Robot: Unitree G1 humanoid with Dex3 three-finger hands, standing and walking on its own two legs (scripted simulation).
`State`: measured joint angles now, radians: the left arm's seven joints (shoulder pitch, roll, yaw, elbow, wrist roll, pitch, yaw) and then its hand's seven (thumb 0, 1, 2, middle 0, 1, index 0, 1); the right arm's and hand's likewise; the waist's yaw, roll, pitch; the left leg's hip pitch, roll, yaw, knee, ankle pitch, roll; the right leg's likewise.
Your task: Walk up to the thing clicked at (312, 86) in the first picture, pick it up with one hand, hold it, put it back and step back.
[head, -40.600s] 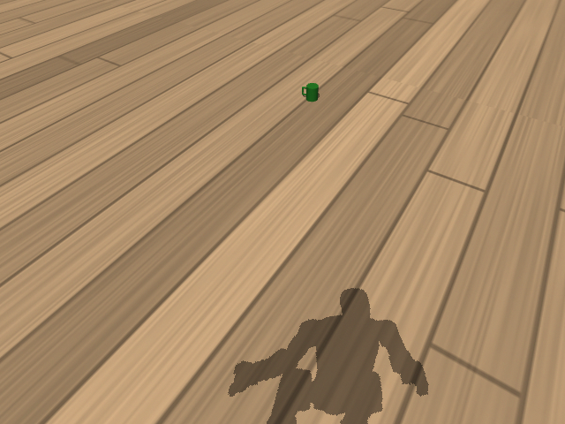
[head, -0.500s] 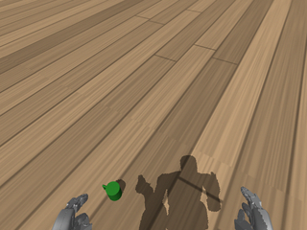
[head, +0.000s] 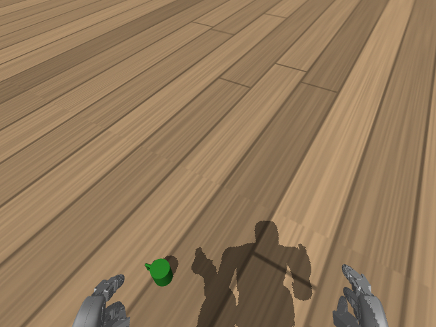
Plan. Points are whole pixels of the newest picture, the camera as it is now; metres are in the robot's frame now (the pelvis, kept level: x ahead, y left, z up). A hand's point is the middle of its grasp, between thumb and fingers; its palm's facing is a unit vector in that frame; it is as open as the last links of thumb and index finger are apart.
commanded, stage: home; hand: left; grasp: from above
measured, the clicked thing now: (158, 271) +0.47 +0.28 -0.67
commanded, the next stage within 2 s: stand in 0.10 s
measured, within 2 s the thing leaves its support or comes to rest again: neither
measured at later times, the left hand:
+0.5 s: hand out of the picture +0.11 +0.24 -0.10, palm faces +0.03 -0.94 -0.35, open 7.3 cm
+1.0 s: hand out of the picture +0.03 +0.24 -0.10, palm faces +0.05 -0.94 -0.34, open 7.3 cm
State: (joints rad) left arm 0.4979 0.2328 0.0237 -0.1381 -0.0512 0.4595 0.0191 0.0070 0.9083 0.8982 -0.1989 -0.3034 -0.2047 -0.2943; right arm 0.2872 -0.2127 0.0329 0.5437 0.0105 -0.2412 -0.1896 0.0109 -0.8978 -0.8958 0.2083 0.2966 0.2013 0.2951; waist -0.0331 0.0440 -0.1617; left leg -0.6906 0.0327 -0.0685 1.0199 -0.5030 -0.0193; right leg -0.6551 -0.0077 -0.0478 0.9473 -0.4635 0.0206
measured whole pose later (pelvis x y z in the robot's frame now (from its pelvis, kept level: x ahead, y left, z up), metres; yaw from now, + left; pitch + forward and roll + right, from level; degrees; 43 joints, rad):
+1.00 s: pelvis -0.01 +0.00 +0.06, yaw +1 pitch -4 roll +0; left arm 0.17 0.29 0.03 1.11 0.03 0.01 0.03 0.00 0.91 0.90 -0.20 -0.30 -0.21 -0.30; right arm 0.15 -0.29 -0.03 1.09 -0.02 0.01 -0.02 0.00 -0.90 -0.90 0.21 0.30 0.20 0.30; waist 0.02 0.02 0.06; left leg -0.14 -0.01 -0.05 0.43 -0.22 -0.01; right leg -0.12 -0.05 -0.04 0.41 -0.21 0.03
